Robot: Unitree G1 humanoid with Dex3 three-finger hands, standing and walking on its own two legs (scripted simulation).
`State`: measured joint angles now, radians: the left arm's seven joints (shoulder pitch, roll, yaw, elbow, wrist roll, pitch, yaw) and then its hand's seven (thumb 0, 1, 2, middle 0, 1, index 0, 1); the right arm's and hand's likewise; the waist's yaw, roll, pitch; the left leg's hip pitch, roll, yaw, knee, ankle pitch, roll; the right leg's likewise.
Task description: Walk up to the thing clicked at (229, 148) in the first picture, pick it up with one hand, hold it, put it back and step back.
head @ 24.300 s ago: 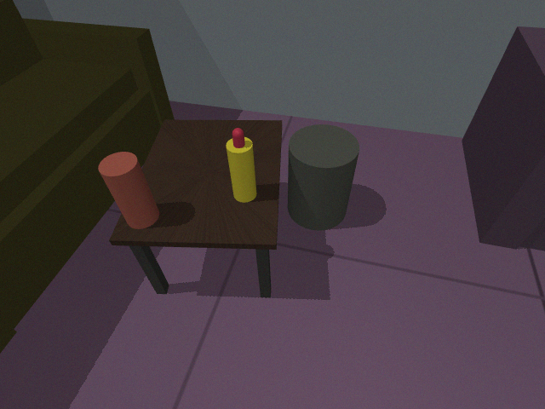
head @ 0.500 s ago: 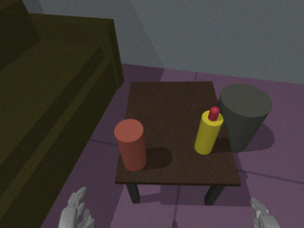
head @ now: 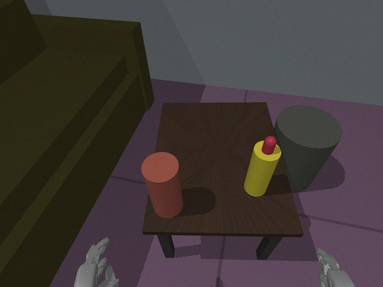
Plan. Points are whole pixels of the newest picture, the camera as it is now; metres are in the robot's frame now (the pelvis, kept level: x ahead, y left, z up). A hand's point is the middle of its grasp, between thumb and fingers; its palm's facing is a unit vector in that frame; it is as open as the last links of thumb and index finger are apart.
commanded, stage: home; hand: right
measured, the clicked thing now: (262, 165) +0.55 -0.18 -0.17
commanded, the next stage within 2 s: stand in 1.18 s
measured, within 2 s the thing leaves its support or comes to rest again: neither
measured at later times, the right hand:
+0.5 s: hand out of the picture +0.15 -0.17 -0.05, palm faces +0.04 +0.98 -0.21, open 17.7 cm
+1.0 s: hand out of the picture +0.13 -0.22 -0.09, palm faces -0.01 +0.95 -0.32, open 17.5 cm
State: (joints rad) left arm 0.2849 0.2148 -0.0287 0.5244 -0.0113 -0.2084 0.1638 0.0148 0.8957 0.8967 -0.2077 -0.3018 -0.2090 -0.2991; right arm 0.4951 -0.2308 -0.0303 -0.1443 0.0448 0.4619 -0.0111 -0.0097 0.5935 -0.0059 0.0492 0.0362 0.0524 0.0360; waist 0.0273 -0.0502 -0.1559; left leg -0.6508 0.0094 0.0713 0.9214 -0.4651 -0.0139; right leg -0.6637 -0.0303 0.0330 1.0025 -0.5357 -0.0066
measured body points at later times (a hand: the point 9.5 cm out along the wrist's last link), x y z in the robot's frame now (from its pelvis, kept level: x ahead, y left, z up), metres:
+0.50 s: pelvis -0.01 +0.01 +0.00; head +0.01 +0.00 +0.45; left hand +0.15 +0.25 -0.07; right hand +0.14 -0.22 -0.03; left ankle -0.01 +0.13 -0.68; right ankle -0.02 -0.11 -0.68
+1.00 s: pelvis -0.02 +0.00 +0.02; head +0.01 -0.01 +0.47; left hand +0.13 +0.26 -0.08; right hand +0.13 -0.27 -0.07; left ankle -0.01 +0.13 -0.68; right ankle -0.02 -0.11 -0.68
